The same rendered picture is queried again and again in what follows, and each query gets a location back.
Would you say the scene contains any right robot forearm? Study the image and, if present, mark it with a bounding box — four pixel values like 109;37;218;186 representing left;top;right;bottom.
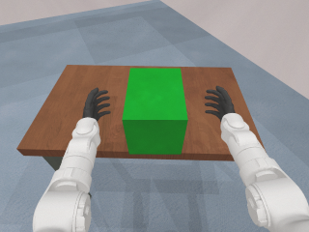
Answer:
220;113;309;213

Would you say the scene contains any right robot hand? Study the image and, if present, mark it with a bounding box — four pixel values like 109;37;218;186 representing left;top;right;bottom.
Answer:
205;86;236;122

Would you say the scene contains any left robot forearm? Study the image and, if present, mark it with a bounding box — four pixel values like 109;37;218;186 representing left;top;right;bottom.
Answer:
32;117;101;232

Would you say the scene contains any carton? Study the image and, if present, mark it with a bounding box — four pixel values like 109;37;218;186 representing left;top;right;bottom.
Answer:
122;68;188;155

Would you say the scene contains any right robot upper arm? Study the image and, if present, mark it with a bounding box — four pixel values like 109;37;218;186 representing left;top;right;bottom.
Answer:
245;177;309;232

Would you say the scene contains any table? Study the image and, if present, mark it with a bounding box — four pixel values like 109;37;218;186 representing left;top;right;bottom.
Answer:
16;65;266;200

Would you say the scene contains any left robot upper arm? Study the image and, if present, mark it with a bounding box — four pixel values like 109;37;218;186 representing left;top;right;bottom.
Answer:
34;190;92;232

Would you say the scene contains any left robot hand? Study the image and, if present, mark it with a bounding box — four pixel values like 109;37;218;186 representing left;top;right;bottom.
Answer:
82;87;111;121

